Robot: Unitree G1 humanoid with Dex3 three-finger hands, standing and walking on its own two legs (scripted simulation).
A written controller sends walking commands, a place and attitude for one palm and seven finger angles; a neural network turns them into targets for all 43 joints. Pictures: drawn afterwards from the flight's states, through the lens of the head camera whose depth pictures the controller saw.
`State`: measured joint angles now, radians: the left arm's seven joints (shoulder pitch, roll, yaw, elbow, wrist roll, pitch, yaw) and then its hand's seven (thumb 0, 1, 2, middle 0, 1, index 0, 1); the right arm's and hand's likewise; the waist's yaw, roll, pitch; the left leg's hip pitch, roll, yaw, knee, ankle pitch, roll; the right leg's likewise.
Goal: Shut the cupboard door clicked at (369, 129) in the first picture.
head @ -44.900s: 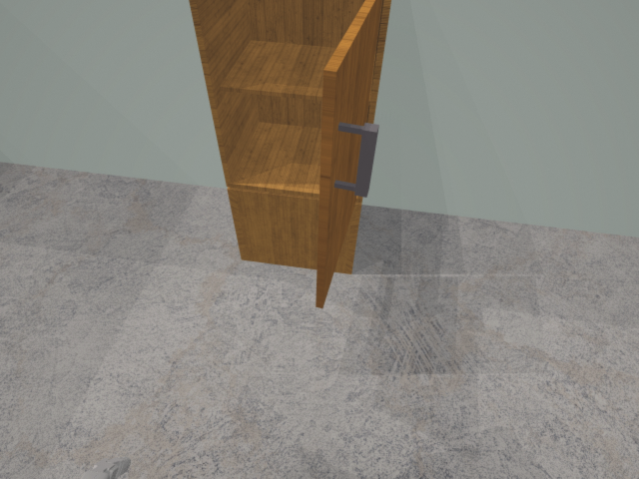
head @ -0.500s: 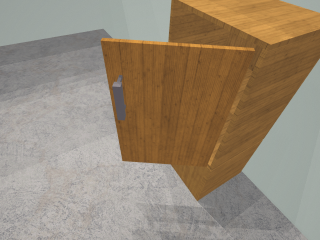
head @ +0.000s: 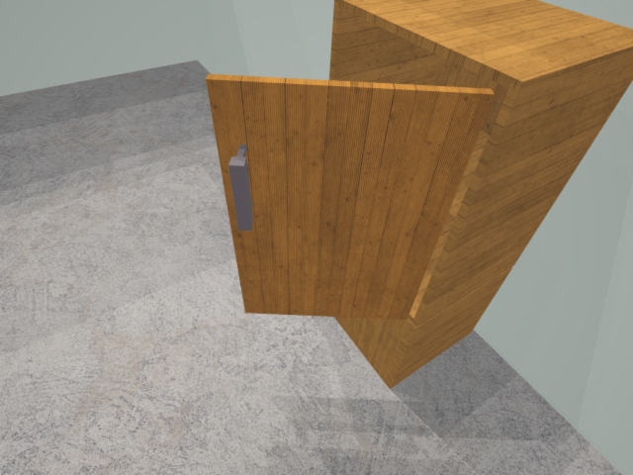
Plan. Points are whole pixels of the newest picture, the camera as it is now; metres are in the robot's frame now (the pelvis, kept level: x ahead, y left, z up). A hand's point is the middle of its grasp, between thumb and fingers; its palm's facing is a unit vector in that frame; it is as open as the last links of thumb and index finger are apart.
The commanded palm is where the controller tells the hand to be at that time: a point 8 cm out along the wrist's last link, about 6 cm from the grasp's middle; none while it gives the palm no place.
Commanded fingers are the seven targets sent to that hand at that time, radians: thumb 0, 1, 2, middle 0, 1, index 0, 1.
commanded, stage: shuffle to correct the standing spot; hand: left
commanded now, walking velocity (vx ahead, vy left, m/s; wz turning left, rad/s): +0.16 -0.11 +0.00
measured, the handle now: (244, 188) +0.53 +0.16 +0.07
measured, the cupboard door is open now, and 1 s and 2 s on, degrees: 56 56 56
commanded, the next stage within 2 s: come to a stop and stand still in 0.64 s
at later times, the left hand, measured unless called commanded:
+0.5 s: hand out of the picture +0.00 +0.14 -0.18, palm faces +0.03 -0.99 -0.11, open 7.4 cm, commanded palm none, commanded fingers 0.00 0.90 0.90 -0.20 -0.30 -0.20 -0.30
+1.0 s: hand (246, 458) +0.19 +0.11 -0.17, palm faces +0.02 -0.98 -0.19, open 7.1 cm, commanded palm none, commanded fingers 0.00 0.90 0.90 -0.20 -0.30 -0.20 -0.30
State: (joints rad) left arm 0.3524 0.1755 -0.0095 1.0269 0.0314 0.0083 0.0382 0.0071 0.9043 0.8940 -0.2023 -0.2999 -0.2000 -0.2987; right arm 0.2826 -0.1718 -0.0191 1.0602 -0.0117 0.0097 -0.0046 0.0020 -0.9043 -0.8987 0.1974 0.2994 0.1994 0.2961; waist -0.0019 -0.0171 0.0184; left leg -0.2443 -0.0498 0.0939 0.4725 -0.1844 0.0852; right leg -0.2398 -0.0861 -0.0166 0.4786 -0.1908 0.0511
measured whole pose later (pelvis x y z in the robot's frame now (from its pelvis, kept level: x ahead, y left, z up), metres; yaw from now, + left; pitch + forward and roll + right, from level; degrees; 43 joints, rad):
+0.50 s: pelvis +0.02 -0.01 +0.00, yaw -2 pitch -2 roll -1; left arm 0.39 0.12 0.04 1.08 0.04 0.03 0.00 0.01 0.91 0.89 -0.20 -0.30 -0.20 -0.30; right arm 0.37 -0.12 -0.03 1.08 -0.02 -0.04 -0.03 0.00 -0.91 -0.90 0.20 0.30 0.20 0.30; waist -0.01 -0.03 -0.01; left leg -0.22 -0.01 0.13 0.52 -0.28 0.08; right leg -0.44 -0.04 -0.02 0.95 -0.33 -0.01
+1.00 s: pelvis +0.10 -0.05 -0.01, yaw +0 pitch -1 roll -2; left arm 0.17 0.13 0.04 0.97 0.02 -0.02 0.05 -0.02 0.95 0.89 -0.21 -0.30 -0.20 -0.30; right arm 0.31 -0.17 -0.05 1.10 0.00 0.01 -0.03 0.00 -0.91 -0.90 0.19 0.30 0.20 0.30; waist -0.03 0.03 0.07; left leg -0.32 0.05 0.08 0.67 -0.35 -0.03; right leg -0.25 -0.06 -0.10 0.54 -0.26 0.03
